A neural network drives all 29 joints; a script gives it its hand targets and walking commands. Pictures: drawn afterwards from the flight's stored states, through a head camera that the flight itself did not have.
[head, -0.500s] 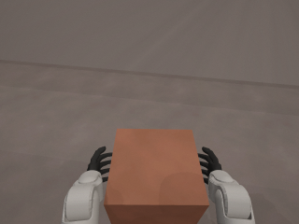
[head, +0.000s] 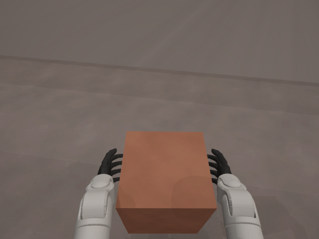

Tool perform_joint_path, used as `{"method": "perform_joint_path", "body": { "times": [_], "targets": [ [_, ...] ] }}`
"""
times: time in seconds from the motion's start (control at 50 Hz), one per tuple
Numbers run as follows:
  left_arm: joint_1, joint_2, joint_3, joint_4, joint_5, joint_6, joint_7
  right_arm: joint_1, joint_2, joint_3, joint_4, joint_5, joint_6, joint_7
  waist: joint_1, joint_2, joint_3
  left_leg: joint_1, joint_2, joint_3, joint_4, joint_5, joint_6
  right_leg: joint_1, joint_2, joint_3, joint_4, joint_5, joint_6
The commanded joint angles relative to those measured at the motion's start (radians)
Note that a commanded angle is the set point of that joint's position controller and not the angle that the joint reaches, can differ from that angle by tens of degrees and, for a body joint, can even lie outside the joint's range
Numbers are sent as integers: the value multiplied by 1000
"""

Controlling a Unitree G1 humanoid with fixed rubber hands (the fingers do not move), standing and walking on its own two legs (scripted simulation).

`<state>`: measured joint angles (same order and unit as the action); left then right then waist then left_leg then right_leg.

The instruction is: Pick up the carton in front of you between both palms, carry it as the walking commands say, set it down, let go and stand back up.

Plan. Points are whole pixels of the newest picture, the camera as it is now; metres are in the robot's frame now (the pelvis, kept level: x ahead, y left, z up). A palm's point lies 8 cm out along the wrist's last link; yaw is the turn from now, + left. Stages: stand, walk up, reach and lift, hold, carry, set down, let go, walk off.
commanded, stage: carry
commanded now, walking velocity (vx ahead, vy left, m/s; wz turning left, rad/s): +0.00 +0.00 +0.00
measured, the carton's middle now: (163, 185) +0.31 +0.00 -0.04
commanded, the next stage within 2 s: hold in 0.62 s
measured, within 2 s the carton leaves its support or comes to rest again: neither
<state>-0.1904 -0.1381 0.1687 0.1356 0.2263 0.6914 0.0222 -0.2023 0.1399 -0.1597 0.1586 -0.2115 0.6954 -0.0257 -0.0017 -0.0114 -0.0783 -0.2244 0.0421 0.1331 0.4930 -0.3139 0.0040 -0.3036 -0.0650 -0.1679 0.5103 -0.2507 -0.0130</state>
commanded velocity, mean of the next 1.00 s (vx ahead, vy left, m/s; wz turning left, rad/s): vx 0.00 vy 0.00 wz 0.00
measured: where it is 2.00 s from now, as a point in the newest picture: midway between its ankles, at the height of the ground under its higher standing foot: outside the picture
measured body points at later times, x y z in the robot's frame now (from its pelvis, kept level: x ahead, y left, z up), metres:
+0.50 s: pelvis -0.01 -0.01 +0.00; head -0.02 -0.01 +0.45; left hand +0.29 +0.14 +0.03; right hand +0.29 -0.16 +0.03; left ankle -0.04 +0.11 -0.74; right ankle +0.01 -0.11 -0.74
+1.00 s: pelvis -0.04 +0.01 +0.01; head -0.07 +0.01 +0.46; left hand +0.26 +0.15 +0.04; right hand +0.24 -0.16 +0.04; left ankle -0.04 +0.13 -0.74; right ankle +0.00 -0.12 -0.74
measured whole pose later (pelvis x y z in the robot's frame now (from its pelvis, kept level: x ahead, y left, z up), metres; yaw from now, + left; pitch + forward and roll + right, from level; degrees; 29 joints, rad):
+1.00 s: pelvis -0.04 +0.01 +0.01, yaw -3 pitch -7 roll +0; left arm -0.23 -0.14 0.19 0.20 0.24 0.70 0.01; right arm -0.20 0.14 -0.17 0.17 -0.23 0.72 -0.03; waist 0.01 0.01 0.05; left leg -0.04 -0.02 -0.04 0.40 -0.24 0.01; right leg -0.12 0.00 0.03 0.38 -0.14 0.01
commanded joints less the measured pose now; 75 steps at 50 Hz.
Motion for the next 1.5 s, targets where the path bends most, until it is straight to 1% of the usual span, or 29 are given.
{"method": "perform_joint_path", "body": {
  "times": [0.0,0.28,0.54,0.56,0.6,0.62,0.64,0.66,0.68,0.74,0.78,0.8,0.88,0.9,0.94,0.96,1.0,1.02,1.06,1.12,1.18,1.2,1.22,1.24,1.34,1.38,1.4,1.44,1.48],
  "targets": [
    [-422,-838,-579,-127,-242,4,-200,-374,840,537,-82,218,8,199,3,49,-271,84,139,-106,-44,380,33,141,-104,102,-38,296,-13],
    [-408,-865,-564,-96,-247,-1,-213,-399,882,576,-90,238,9,213,5,-24,-297,64,114,-90,-35,302,10,159,-98,97,-47,317,-14],
    [-447,-858,-571,-80,-243,8,-214,-407,877,539,-56,225,6,215,4,21,-202,-6,125,-100,-73,147,16,126,-106,116,-95,246,-23],
    [-405,-878,-553,-60,-236,2,-213,-437,888,580,-99,249,-3,218,4,-31,-249,15,122,-95,-64,171,22,144,-113,119,-92,284,-24],
    [-415,-852,-539,-46,-215,6,-210,-441,851,523,-85,222,-7,211,7,23,-240,41,117,-94,-57,251,8,140,-97,100,-69,272,-18],
    [-348,-899,-578,-88,-254,0,-213,-299,907,538,-89,240,2,213,-14,52,-184,85,-136,-220,-91,485,26,369,111,279,-85,624,-7],
    [-355,-851,-536,-114,-232,-9,-209,-366,873,566,-169,244,-13,209,34,16,-255,133,-115,-235,-102,530,29,426,112,291,-77,672,1],
    [-337,-840,-540,-69,-230,-10,-203,-323,861,532,-118,236,-12,201,-33,42,-221,118,-131,-242,-123,493,17,461,101,313,-104,674,-6],
    [-314,-806,-541,-91,-225,-9,-201,-308,857,542,-140,214,-14,192,-8,-31,-216,144,-121,-254,-135,526,21,452,122,277,-100,625,5],
    [-365,-803,-501,-81,-189,-18,-204,-405,831,522,-121,217,-14,196,30,15,-169,146,-114,-253,-138,419,15,409,124,264,-126,444,7],
    [-411,-803,-486,-7,-203,-28,-217,-409,847,494,-89,189,-23,191,32,-50,-89,48,-131,-235,-160,323,31,414,124,286,-130,458,25],
    [-469,-835,-524,-31,-221,-34,-229,-410,859,513,-65,185,-20,196,-20,-12,-147,83,-138,-228,-136,284,16,432,121,281,-121,414,24],
    [-456,-864,-517,7,-225,-24,-232,-439,926,553,-53,242,-13,218,45,20,-165,23,-134,-241,-153,320,22,507,114,295,-121,432,17],
    [-416,-849,-486,43,-197,-21,-230,-464,912,541,-73,241,-14,221,11,-20,-161,92,-118,-244,-150,317,27,431,131,272,-123,370,29],
    [-424,-883,-498,36,-221,-32,-236,-485,902,571,-89,233,-14,217,45,-22,-210,99,-112,-253,-148,349,21,452,134,266,-130,374,24],
    [-435,-875,-513,32,-210,-30,-235,-452,932,543,-69,229,-22,220,4,-1,-186,97,-108,-256,-170,305,22,448,141,266,-121,360,20],
    [-468,-864,-442,77,-163,-22,-240,-485,886,487,3,183,-10,227,16,50,-106,113,-115,-245,-172,258,9,345,121,268,-158,251,11],
    [-519,-874,-454,51,-185,-36,-244,-505,901,451,40,167,-10,233,4,-3,-79,95,-90,-256,-181,208,15,307,145,246,-141,183,17],
    [-574,-907,-480,82,-196,-35,-262,-545,921,476,35,195,-23,250,12,64,-53,-19,-85,-247,-223,-10,29,367,151,226,-113,85,10],
    [-617,-956,-452,131,-184,-30,-274,-601,955,450,74,176,-22,274,0,73,-56,-29,-65,-257,-244,-44,19,353,152,227,-116,41,4],
    [-748,-929,-328,303,-122,-40,-276,-713,924,315,271,145,-21,288,15,111,12,-101,-49,-252,-251,-236,24,378,150,211,-84,-65,4],
    [-722,-950,-352,322,-151,-54,-284,-701,938,344,265,153,-34,292,-29,93,25,-92,-45,-254,-256,-218,35,355,161,201,-83,-67,2],
    [-854,-942,-275,335,-109,-76,-281,-873,941,297,268,124,-57,299,51,66,9,-101,-50,-278,-222,-359,41,318,145,209,-53,-122,14],
    [-907,-943,-247,394,-108,-86,-281,-901,946,248,330,94,-69,297,-19,21,22,-31,-49,-280,-188,-321,40,211,142,210,-55,-138,4],
    [-1018,-830,-73,501,-19,-152,-281,-911,939,78,498,-1,-111,244,-11,-14,15,-81,-99,-211,-40,-203,34,179,120,253,-67,-236,1],
    [-982,-721,104,637,75,-160,-261,-1002,825,-18,526,-56,-120,209,60,-78,34,-161,-109,-184,3,-215,44,193,125,274,-84,-383,17],
    [-1009,-658,131,659,95,-176,-257,-1017,825,-26,548,-47,-130,190,38,-69,16,-120,-124,-173,46,-178,43,166,89,337,-106,-411,20],
    [-1041,-642,152,597,108,-207,-240,-1031,790,-83,547,-67,-168,171,53,-53,24,-167,-117,-184,44,-131,55,77,122,254,-36,-259,25],
    [-973,-615,183,603,145,-225,-216,-938,720,-137,546,-105,-202,151,11,-10,-12,-188,-122,-189,88,-99,40,4,142,257,10,-208,0]
  ]
}}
